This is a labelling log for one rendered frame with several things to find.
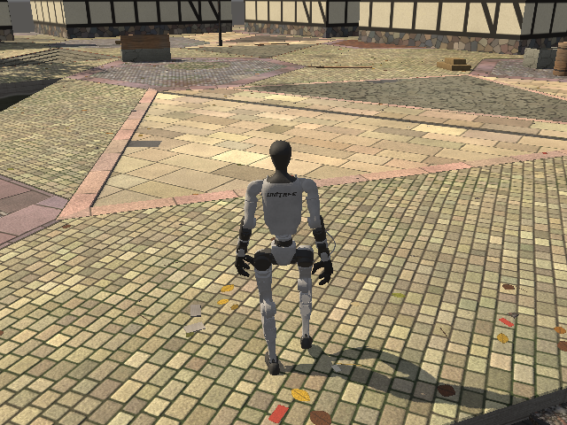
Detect robot left upper arm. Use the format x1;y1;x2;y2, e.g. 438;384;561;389
243;180;263;229

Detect robot right upper arm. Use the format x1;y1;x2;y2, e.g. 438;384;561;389
300;178;322;228

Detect robot left forearm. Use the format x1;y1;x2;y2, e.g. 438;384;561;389
236;216;252;257

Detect robot right forearm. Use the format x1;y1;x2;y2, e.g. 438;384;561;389
313;215;330;262

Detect right robot foot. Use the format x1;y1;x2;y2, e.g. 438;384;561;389
300;334;313;349

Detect robot right hand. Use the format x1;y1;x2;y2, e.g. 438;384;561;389
312;260;333;285

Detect left robot thigh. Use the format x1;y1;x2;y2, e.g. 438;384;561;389
253;249;276;319

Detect robot left hand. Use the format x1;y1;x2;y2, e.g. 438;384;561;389
235;255;254;277

